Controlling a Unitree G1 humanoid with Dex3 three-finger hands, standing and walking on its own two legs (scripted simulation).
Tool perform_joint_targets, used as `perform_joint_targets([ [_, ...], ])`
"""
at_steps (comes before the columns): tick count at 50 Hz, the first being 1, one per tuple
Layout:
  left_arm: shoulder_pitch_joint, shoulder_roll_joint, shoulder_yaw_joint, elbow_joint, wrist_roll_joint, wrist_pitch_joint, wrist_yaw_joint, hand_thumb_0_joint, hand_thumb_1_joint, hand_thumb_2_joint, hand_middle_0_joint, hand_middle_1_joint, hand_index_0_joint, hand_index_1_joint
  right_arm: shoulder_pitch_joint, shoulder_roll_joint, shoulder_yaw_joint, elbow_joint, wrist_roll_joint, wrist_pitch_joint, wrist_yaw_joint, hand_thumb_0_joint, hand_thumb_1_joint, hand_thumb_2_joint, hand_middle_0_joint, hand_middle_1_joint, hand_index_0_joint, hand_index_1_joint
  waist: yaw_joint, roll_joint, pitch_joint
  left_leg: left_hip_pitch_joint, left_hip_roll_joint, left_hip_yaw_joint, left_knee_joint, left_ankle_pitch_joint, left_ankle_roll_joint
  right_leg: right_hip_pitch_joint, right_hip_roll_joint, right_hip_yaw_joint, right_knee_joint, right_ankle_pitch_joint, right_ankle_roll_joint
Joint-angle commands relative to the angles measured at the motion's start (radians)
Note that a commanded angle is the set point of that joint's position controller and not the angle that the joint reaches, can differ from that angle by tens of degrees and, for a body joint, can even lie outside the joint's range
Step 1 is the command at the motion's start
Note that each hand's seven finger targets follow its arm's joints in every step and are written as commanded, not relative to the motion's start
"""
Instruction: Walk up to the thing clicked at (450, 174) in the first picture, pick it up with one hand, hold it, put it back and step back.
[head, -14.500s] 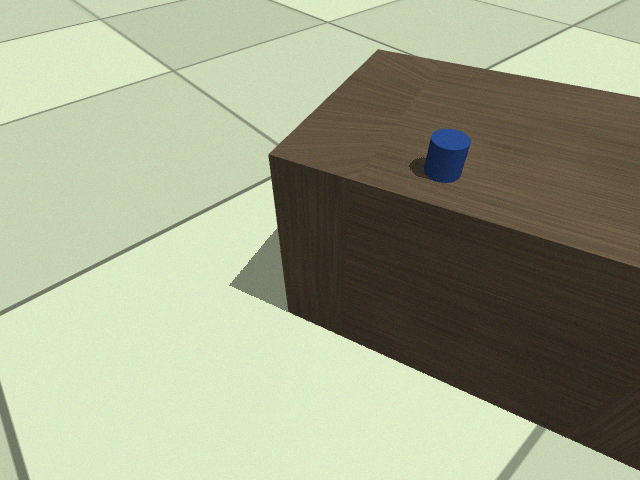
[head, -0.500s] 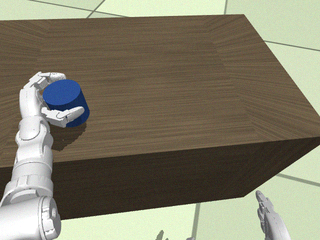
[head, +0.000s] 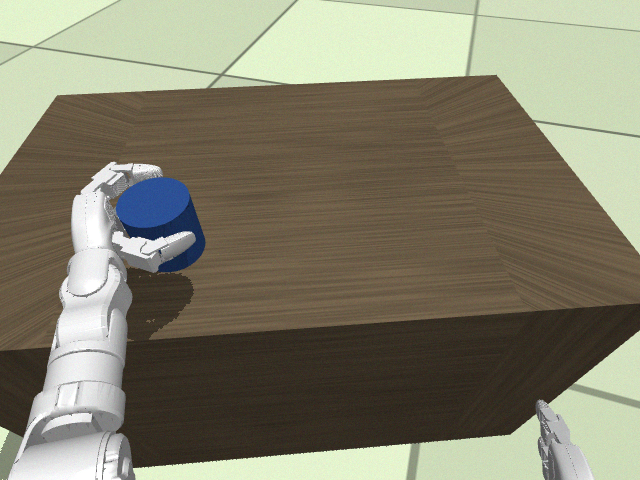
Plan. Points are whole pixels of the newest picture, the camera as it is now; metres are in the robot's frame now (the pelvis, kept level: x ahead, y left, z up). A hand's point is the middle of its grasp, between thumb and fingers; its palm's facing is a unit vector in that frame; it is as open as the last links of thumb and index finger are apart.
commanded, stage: lift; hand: left
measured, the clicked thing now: (164, 225) +0.43 +0.20 +0.11
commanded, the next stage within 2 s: hold in 0.96 s
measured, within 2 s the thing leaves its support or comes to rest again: neither
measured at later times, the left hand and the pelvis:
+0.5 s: hand (135, 215) +0.36 +0.19 +0.20, palm faces +0.23 -0.97 -0.02, open 11.5 cm; pelvis -0.01 -0.01 +0.02, yaw +1 degrees
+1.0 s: hand (117, 211) +0.34 +0.18 +0.23, palm faces +0.22 -0.98 -0.01, open 11.5 cm; pelvis -0.01 +0.00 +0.02, yaw +1 degrees
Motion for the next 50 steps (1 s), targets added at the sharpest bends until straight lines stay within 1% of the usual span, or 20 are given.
perform_joint_targets([
  [1, -0.539, 0.231, 0.041, -0.449, -0.034, -0.057, 0.021, 0.0, 0.054, 1.361, -1.294, -1.476, -1.321, -1.482, -0.06, -0.138, -0.062, -0.152, 0.007, -0.066, -0.016, 0.0, 0.552, -0.05, 0.048, 0.05, 0.049, 0.05, 0.017, 0.074, -0.398, 0.307, -0.006, -0.003, -0.103, 0.47, 0.0, 0.169, 0.014, -0.038, -0.086, 0.419, -0.024],
  [2, -0.523, 0.234, 0.041, -0.457, -0.031, -0.037, 0.028, 0.0, 0.028, 1.354, -1.297, -1.48, -1.324, -1.485, -0.067, -0.159, -0.087, -0.135, 0.01, -0.07, -0.022, 0.0, 0.547, -0.051, 0.048, 0.049, 0.048, 0.049, 0.016, 0.084, -0.367, 0.321, -0.005, -0.002, -0.113, 0.465, -0.004, 0.155, 0.015, -0.04, -0.09, 0.402, -0.027],
  [5, -0.481, 0.222, 0.054, -0.497, -0.038, 0.009, 0.034, 0.0, 0.024, 1.349, -1.282, -1.463, -1.306, -1.472, -0.061, -0.148, -0.071, -0.149, 0.014, -0.078, -0.029, 0.0, 0.55, -0.051, 0.048, 0.05, 0.048, 0.05, 0.024, 0.029, -0.354, 0.323, -0.005, -0.003, -0.13, 0.453, 0.0, 0.194, 0.014, -0.046, -0.105, 0.399, -0.023],
  [6, -0.472, 0.183, 0.024, -0.527, -0.037, 0.024, 0.032, 0.0, 0.018, 1.349, -1.283, -1.47, -1.309, -1.477, -0.057, -0.119, -0.05, -0.14, 0.014, -0.083, -0.028, 0.0, 0.553, -0.049, 0.048, 0.049, 0.049, 0.049, 0.029, 0.03, -0.33, 0.317, -0.008, 0.0, -0.136, 0.44, 0.001, 0.196, 0.012, -0.044, -0.113, 0.396, -0.021],
  [8, -0.434, 0.201, 0.048, -0.529, -0.037, 0.061, 0.033, 0.0, 0.016, 1.345, -1.283, -1.471, -1.309, -1.477, -0.036, -0.144, -0.07, -0.129, 0.014, -0.09, -0.032, 0.0, 0.549, -0.05, 0.048, 0.049, 0.048, 0.049, 0.028, 0.007, -0.303, 0.317, -0.011, 0.006, -0.148, 0.428, 0.004, 0.216, 0.011, -0.044, -0.125, 0.397, -0.017],
  [11, -0.436, 0.189, 0.044, -0.597, -0.039, 0.109, 0.035, 0.0, 0.04, 1.35, -1.28, -1.465, -1.305, -1.472, -0.031, -0.099, -0.034, -0.105, 0.016, -0.099, -0.03, 0.0, 0.55, -0.05, 0.048, 0.049, 0.048, 0.049, 0.043, 0.036, -0.281, 0.321, -0.021, 0.015, -0.162, 0.403, 0.006, 0.227, 0.002, -0.039, -0.147, 0.387, -0.013],
  [12, -0.434, 0.16, 0.019, -0.607, -0.039, 0.126, 0.032, 0.0, 0.053, 1.356, -1.286, -1.473, -1.311, -1.48, -0.045, -0.106, -0.042, -0.102, 0.017, -0.108, -0.032, 0.0, 0.55, -0.049, 0.048, 0.049, 0.048, 0.049, 0.034, 0.017, -0.259, 0.32, -0.022, 0.019, -0.169, 0.383, 0.009, 0.225, 0.0, -0.036, -0.156, 0.382, -0.011],
  [16, -0.448, 0.142, 0.013, -0.703, -0.044, 0.182, 0.036, 0.0, 0.068, 1.344, -1.268, -1.455, -1.293, -1.462, -0.082, -0.097, -0.023, -0.085, 0.016, -0.141, -0.029, 0.0, 0.551, -0.05, 0.048, 0.049, 0.048, 0.049, 0.046, 0.044, -0.232, 0.345, -0.022, 0.012, -0.211, 0.304, 0.004, 0.22, 0.001, -0.044, -0.181, 0.286, -0.018],
  [17, -0.434, 0.172, 0.036, -0.707, -0.044, 0.195, 0.039, 0.0, 0.066, 1.344, -1.274, -1.461, -1.299, -1.467, -0.084, -0.135, -0.06, -0.075, 0.015, -0.147, -0.035, 0.0, 0.547, -0.05, 0.048, 0.05, 0.048, 0.05, 0.041, 0.039, -0.25, 0.361, -0.02, 0.008, -0.214, 0.309, 0.005, 0.225, 0.003, -0.046, -0.183, 0.288, -0.019],
  [18, -0.437, 0.156, 0.019, -0.736, -0.041, 0.206, 0.038, 0.0, 0.06, 1.351, -1.274, -1.468, -1.298, -1.475, -0.088, -0.104, -0.031, -0.071, 0.015, -0.153, -0.032, 0.0, 0.548, -0.051, 0.048, 0.05, 0.048, 0.05, 0.046, 0.028, -0.238, 0.353, -0.026, 0.014, -0.212, 0.311, 0.008, 0.235, -0.002, -0.042, -0.195, 0.299, -0.016],
  [22, -0.409, 0.161, 0.051, -0.786, -0.053, 0.258, 0.043, 0.0, 0.061, 1.34, -1.286, -1.466, -1.309, -1.474, -0.092, -0.112, -0.04, -0.04, 0.014, -0.178, -0.04, 0.0, 0.538, -0.053, 0.048, 0.05, 0.048, 0.05, 0.051, -0.007, -0.245, 0.364, -0.032, 0.017, -0.224, 0.286, 0.016, 0.266, -0.009, -0.037, -0.218, 0.282, -0.011],
  [26, -0.388, 0.14, 0.035, -0.828, -0.054, 0.301, 0.042, 0.0, 0.086, 1.34, -1.283, -1.46, -1.307, -1.467, -0.137, -0.132, -0.057, -0.018, 0.011, -0.204, -0.043, 0.0, 0.542, -0.052, 0.049, 0.05, 0.049, 0.05, 0.051, -0.001, -0.212, 0.379, -0.029, 0.01, -0.243, 0.292, 0.012, 0.261, -0.005, -0.045, -0.222, 0.277, -0.013],
  [31, -0.376, 0.123, 0.027, -0.871, -0.061, 0.344, 0.034, 0.0, 0.066, 1.34, -1.295, -1.468, -1.316, -1.478, -0.142, -0.091, -0.029, 0.046, 0.01, -0.223, -0.045, 0.0, 0.536, -0.053, 0.049, 0.05, 0.049, 0.05, 0.058, 0.0, -0.196, 0.384, -0.036, 0.015, -0.251, 0.277, 0.016, 0.263, -0.01, -0.04, -0.247, 0.266, -0.01],
  [32, -0.381, 0.134, 0.039, -0.865, -0.064, 0.354, 0.037, 0.0, 0.063, 1.331, -1.289, -1.461, -1.311, -1.47, -0.167, -0.138, -0.065, 0.04, 0.009, -0.23, -0.05, 0.0, 0.533, -0.054, 0.049, 0.05, 0.049, 0.05, 0.049, -0.006, -0.182, 0.388, -0.034, 0.015, -0.26, 0.259, 0.016, 0.253, -0.009, -0.04, -0.25, 0.248, -0.01],
  [33, -0.369, 0.129, 0.035, -0.882, -0.064, 0.361, 0.036, 0.0, 0.07, 1.329, -1.283, -1.455, -1.304, -1.465, -0.157, -0.105, -0.037, 0.052, 0.011, -0.233, -0.047, 0.0, 0.535, -0.053, 0.049, 0.05, 0.049, 0.05, 0.063, 0.003, -0.179, 0.379, -0.037, 0.012, -0.265, 0.253, 0.015, 0.263, -0.01, -0.042, -0.254, 0.24, -0.012],
  [35, -0.366, 0.135, 0.055, -0.877, -0.069, 0.377, 0.037, 0.0, 0.039, 1.329, -1.291, -1.464, -1.312, -1.474, -0.171, -0.128, -0.059, 0.055, 0.01, -0.243, -0.048, 0.0, 0.53, -0.055, 0.049, 0.05, 0.049, 0.05, 0.062, -0.017, -0.179, 0.388, -0.033, 0.006, -0.273, 0.247, 0.016, 0.272, -0.005, -0.047, -0.255, 0.228, -0.012],
  [37, -0.374, 0.117, 0.028, -0.908, -0.066, 0.392, 0.037, 0.0, 0.02, 1.314, -1.291, -1.455, -1.312, -1.466, -0.153, -0.093, -0.038, 0.093, 0.013, -0.244, -0.045, 0.0, 0.528, -0.055, 0.049, 0.05, 0.049, 0.05, 0.063, 0.035, -0.181, 0.394, -0.037, 0.013, -0.268, 0.282, 0.013, 0.265, -0.008, -0.044, -0.254, 0.264, -0.016],
  [40, -0.343, 0.121, 0.052, -0.9, -0.078, 0.415, 0.037, 0.0, 0.025, 1.308, -1.277, -1.445, -1.298, -1.456, -0.157, -0.134, -0.072, 0.11, 0.012, -0.256, -0.048, 0.0, 0.527, -0.056, 0.049, 0.05, 0.049, 0.05, 0.057, -0.006, -0.174, 0.406, -0.034, 0.007, -0.273, 0.292, 0.015, 0.271, -0.006, -0.049, -0.256, 0.273, -0.012],
  [43, -0.351, 0.127, 0.047, -0.934, -0.07, 0.427, 0.037, 0.0, -0.011, 1.292, -1.284, -1.444, -1.305, -1.454, -0.191, -0.108, -0.046, 0.108, 0.014, -0.265, -0.047, 0.0, 0.522, -0.057, 0.049, 0.05, 0.049, 0.05, 0.072, 0.0, -0.162, 0.4, -0.037, 0.009, -0.275, 0.301, 0.015, 0.274, -0.007, -0.048, -0.26, 0.277, -0.013],
  [50, -0.352, 0.129, 0.054, -0.977, -0.073, 0.459, 0.037, 0.0, -0.011, 1.271, -1.266, -1.423, -1.286, -1.433, -0.217, -0.125, -0.062, 0.12, 0.011, -0.29, -0.054, 0.0, 0.516, -0.059, 0.049, 0.05, 0.049, 0.05, 0.076, -0.006, -0.177, 0.408, -0.036, -0.001, -0.296, 0.259, 0.013, 0.289, -0.004, -0.051, -0.276, 0.231, -0.017],
])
